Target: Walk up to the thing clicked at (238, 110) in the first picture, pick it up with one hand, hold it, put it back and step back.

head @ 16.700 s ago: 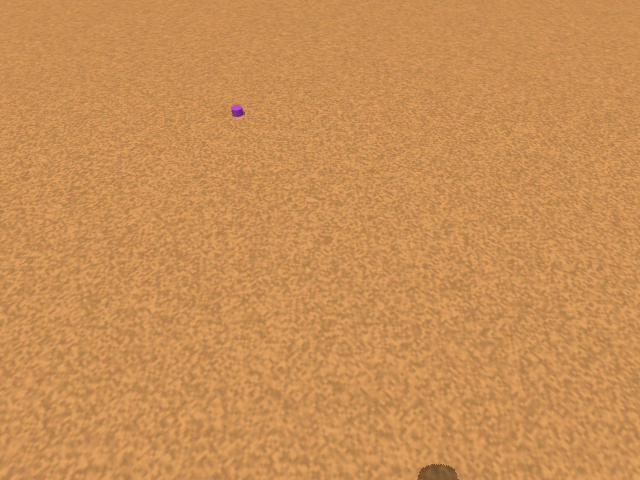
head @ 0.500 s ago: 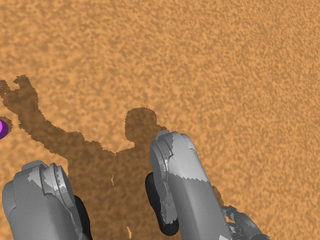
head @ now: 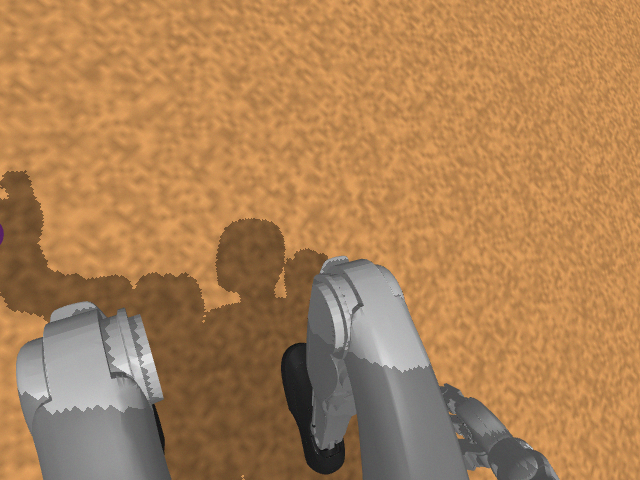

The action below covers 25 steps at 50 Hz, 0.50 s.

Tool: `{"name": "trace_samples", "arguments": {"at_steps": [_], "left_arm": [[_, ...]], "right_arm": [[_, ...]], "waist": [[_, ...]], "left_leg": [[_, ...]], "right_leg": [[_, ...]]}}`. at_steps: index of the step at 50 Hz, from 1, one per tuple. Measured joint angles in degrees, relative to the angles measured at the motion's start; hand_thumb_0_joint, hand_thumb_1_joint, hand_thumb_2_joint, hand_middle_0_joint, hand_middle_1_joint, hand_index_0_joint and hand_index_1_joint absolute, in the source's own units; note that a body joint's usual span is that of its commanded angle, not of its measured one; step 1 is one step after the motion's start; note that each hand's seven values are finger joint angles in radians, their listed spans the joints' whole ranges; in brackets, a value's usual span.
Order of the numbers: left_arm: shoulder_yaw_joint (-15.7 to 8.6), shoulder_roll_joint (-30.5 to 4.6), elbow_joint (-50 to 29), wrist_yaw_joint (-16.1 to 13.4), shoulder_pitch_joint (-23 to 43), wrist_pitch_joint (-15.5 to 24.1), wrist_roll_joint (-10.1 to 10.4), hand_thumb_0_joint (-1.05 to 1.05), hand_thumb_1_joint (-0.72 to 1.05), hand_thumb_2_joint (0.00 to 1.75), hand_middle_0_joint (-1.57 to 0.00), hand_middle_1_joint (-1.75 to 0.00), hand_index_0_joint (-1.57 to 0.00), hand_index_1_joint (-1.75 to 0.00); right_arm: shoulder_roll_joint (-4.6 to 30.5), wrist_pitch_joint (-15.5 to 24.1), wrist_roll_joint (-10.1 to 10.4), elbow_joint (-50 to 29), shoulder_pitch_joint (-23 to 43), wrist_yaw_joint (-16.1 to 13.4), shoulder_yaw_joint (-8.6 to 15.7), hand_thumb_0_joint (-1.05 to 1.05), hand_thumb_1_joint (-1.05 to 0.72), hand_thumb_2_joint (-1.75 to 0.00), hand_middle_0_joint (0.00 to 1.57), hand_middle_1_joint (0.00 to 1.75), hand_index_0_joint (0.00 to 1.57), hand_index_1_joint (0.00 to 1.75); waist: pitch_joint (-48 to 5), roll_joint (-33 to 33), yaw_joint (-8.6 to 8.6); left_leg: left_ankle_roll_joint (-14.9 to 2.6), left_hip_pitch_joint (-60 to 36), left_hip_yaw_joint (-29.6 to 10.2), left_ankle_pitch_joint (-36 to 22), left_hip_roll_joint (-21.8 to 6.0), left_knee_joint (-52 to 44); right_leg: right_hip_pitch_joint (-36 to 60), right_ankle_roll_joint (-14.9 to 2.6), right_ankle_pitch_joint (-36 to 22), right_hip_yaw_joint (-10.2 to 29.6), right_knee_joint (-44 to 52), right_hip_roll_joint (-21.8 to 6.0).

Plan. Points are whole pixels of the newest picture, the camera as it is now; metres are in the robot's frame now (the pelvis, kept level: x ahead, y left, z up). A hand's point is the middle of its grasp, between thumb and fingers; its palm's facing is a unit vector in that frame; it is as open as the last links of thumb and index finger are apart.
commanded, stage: rest palm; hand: left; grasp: from above
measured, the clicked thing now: out of the picture +0.43 +0.34 -0.28
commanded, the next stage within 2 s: close in 1.22 s
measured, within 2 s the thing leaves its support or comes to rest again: neither
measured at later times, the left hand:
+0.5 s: hand out of the picture +0.42 +0.33 -0.24, palm faces -0.45 -0.19 -0.87, open 14.2 cm
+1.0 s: hand out of the picture +0.42 +0.33 -0.25, palm faces -0.41 -0.15 -0.90, open 14.1 cm
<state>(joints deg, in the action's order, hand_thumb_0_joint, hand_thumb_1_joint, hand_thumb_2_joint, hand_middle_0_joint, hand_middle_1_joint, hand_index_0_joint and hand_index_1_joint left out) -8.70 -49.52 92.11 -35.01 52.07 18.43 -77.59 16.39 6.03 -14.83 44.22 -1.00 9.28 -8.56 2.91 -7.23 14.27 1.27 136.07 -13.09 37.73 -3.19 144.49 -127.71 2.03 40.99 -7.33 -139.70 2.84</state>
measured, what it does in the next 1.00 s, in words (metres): stands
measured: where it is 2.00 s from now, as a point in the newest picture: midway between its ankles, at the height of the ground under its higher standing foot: (238, 454)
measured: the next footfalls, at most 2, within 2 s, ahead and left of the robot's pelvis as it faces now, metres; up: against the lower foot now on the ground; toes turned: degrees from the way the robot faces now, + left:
none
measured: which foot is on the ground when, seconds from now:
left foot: down 0.00-1.00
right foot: down 0.00-1.00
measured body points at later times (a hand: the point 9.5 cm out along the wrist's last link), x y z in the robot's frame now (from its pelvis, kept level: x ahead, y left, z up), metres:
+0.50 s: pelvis +0.00 +0.00 +0.00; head +0.27 +0.11 +0.34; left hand +0.44 +0.34 -0.19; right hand +0.06 -0.25 -0.09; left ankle +0.08 +0.14 -0.26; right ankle +0.10 -0.12 -0.26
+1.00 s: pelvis +0.00 +0.01 -0.01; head +0.26 +0.13 +0.34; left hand +0.44 +0.33 -0.20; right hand +0.09 -0.25 -0.07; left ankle +0.08 +0.14 -0.26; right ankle +0.10 -0.12 -0.26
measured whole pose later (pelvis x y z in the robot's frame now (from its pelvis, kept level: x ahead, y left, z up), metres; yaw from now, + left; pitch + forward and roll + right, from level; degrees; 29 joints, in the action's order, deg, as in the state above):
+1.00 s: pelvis +0.00 +0.01 -0.01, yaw -4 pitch +25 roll -13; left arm -7.9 -53.9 98.8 -39.2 54.2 12.3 -71.6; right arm 18.0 14.7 -17.6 41.7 0.3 14.9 -15.5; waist 7.7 -9.1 18.1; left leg 0.7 135.4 -16.5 39.6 -4.0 147.6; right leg -126.3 3.4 40.5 -9.6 -139.6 4.9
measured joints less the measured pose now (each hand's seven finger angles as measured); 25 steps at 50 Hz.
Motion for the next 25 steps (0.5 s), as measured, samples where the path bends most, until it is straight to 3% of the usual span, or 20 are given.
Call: {"name": "trace_samples", "arguments": {"at_steps": [5,9,12,19,25], "left_arm": [[0.0,0.0,3.0,-2.8,1.8,-4.4,0.7,0.0,-0.52,0.98,-0.08,-0.99,-0.08,-0.99],[0.1,-0.7,4.3,-2.0,2.9,-6.9,2.7,0.0,-0.51,0.97,-0.07,-0.99,-0.08,-0.99],[-1.2,-1.7,3.9,-0.7,3.0,-7.5,4.4,0.0,-0.51,0.97,-0.07,-1.0,-0.08,-0.99],[-2.2,-3.5,2.4,2.7,1.5,-6.4,7.4,0.0,-0.51,0.96,-0.07,-1.01,-0.08,-1.0],[-3.4,-4.5,1.8,2.5,-0.4,-3.2,7.0,0.0,-0.52,0.96,-0.07,-1.0,-0.08,-0.99]], "right_arm": [[0.0,1.8,-1.4,0.3,1.1,1.1,-0.9,0.0,-0.9,-0.89,0.2,0.3,0.2,0.3],[0.0,3.2,-1.6,-0.3,0.7,2.0,-2.0,0.0,-0.9,-0.89,0.2,0.3,0.2,0.3],[-0.1,4.1,-1.6,-0.9,-0.2,2.5,-2.9,0.0,-0.9,-0.89,0.2,0.3,0.2,0.3],[-0.7,4.7,-1.5,-1.3,-2.4,3.3,-4.6,0.0,-0.9,-0.89,0.21,0.3,0.2,0.3],[-0.3,4.4,-1.8,-1.5,-3.0,3.7,-5.7,0.0,-0.9,-0.89,0.21,0.3,0.21,0.3]], "waist": [[0.0,-0.2,1.65],[1.0,0.3,2.65],[2.2,0.6,3.21],[4.3,0.8,3.56],[5.0,0.3,3.21]], "left_leg": [[-0.19,0.9,-0.4,0.1,-0.3,1.0],[-0.48,1.1,-0.7,0.4,-0.6,1.5],[-0.61,1.0,-0.9,0.8,-0.8,1.8],[-0.36,0.1,-1.4,1.9,-1.0,2.0],[-0.03,-0.4,-2.3,2.2,-0.9,2.2]], "right_leg": [[-0.9,0.34,-0.3,-0.2,-0.6,0.5],[-1.2,0.68,-0.4,-0.3,-0.7,0.9],[-1.1,0.9,-0.3,-0.4,-0.7,1.1],[-0.3,0.93,0.3,-0.8,-0.6,1.4],[0.3,0.78,0.3,-1.5,-0.3,1.5]]}}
